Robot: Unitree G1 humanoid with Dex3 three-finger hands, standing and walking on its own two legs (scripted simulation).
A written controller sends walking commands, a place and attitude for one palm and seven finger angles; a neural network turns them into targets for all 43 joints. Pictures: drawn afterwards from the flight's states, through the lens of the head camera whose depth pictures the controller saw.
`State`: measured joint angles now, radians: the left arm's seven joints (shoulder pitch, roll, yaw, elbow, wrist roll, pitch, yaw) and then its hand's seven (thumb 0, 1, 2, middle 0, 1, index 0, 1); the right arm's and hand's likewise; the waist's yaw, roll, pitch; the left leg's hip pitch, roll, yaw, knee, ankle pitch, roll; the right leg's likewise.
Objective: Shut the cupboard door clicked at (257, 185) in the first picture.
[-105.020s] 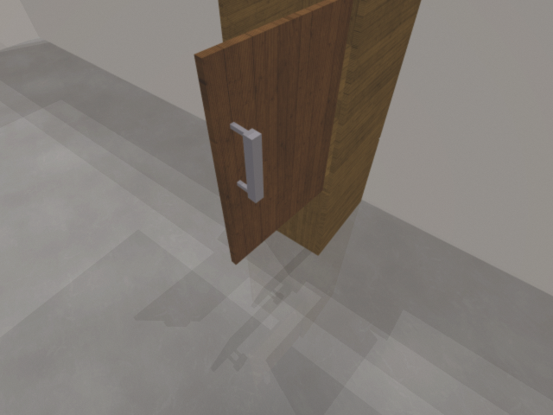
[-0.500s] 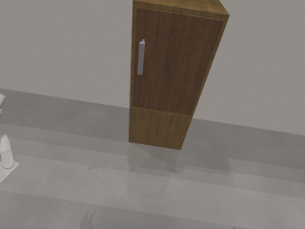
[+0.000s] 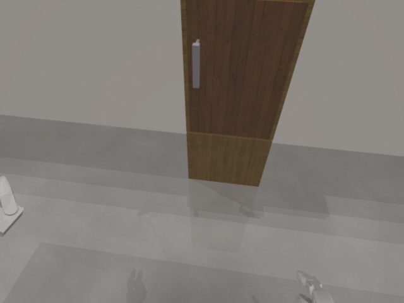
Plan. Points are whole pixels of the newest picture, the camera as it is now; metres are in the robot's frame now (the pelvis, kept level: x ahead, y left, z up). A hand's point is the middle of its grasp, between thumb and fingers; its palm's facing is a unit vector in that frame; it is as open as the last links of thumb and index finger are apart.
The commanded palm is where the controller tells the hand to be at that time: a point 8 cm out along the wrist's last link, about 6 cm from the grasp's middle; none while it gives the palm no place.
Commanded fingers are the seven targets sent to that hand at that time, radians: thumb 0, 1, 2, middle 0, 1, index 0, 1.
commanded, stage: stop stepping back and stand still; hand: left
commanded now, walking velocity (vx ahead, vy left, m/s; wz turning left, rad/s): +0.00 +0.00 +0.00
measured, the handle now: (197, 64) +0.93 +0.08 +0.03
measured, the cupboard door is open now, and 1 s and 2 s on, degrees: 0 0 0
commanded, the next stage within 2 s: let the arm hang, fingers relaxed in 0.06 s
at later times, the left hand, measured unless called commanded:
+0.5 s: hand out of the picture +0.07 +0.20 -0.16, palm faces +0.02 -0.98 -0.18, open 7.1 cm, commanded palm none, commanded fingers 0.00 0.90 0.90 -0.20 -0.30 -0.20 -0.30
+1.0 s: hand out of the picture +0.00 +0.22 -0.16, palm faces +0.04 -0.97 -0.23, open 7.4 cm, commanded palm none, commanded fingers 0.00 0.90 0.90 -0.20 -0.30 -0.20 -0.30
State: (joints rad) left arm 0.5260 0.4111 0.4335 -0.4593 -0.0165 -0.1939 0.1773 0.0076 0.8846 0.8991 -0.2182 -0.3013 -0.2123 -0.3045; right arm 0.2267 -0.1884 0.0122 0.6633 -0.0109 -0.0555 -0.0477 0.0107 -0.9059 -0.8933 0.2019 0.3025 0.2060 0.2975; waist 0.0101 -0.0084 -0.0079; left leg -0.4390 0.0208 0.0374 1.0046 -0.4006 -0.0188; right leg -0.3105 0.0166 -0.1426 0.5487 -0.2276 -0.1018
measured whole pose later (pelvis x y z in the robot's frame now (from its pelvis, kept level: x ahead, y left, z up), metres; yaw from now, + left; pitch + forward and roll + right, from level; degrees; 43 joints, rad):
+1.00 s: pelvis +0.01 +0.03 +0.01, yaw +0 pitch -2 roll +0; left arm 0.30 0.18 0.02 1.14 0.02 0.01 0.03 0.00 0.91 0.90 -0.20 -0.30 -0.20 -0.30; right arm 0.33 -0.16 0.00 1.13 -0.02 0.02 -0.02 0.00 -0.91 -0.89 0.20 0.30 0.20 0.30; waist 0.00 0.01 0.02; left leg -0.19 -0.01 0.09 0.39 -0.17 0.04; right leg -0.20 0.00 -0.12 0.39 -0.15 -0.05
